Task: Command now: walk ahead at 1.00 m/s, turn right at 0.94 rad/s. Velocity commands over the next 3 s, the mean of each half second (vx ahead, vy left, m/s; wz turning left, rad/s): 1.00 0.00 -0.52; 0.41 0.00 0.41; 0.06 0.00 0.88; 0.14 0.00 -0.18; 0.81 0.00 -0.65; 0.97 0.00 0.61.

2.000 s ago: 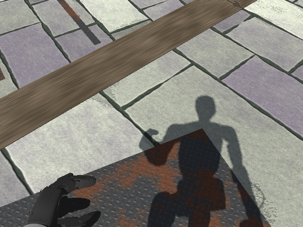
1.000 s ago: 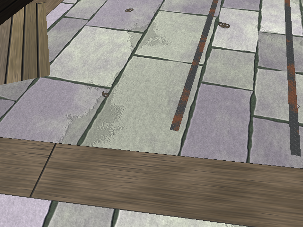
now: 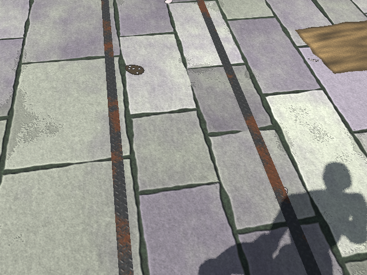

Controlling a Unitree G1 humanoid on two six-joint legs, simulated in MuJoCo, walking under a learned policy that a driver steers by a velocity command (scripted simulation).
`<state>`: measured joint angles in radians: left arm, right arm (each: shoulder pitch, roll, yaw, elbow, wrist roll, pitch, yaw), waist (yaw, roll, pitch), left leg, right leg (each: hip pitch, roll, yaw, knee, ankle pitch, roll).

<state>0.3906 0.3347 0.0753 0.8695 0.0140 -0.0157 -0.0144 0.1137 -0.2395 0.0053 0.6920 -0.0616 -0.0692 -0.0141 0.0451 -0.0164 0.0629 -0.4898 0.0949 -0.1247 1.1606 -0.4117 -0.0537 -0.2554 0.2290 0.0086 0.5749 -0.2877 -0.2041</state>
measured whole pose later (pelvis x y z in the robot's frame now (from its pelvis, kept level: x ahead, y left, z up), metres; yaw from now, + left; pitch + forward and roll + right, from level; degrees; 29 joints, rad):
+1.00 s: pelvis +0.80 +0.06 -0.08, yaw +2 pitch +1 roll -2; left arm 0.11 0.29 0.05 0.83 0.00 -0.05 0.04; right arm 0.14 -0.32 -0.09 0.71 0.03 0.01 0.00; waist 0.03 0.02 0.09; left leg -0.65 0.09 0.02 0.82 -0.12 -0.05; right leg -0.17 -0.01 -0.22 0.37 -0.22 -0.03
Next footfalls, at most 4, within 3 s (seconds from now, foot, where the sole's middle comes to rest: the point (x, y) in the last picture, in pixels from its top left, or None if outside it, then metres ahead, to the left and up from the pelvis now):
0.32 left None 0.49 0.20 -0.86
0.68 right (202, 201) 0.83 -0.04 -0.86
1.10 left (151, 169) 0.99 0.20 -0.86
1.56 right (193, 157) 1.07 0.00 -0.86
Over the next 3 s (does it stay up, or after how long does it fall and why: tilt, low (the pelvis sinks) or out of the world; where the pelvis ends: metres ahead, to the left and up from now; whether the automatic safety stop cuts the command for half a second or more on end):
stays up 1.72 0.02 -0.10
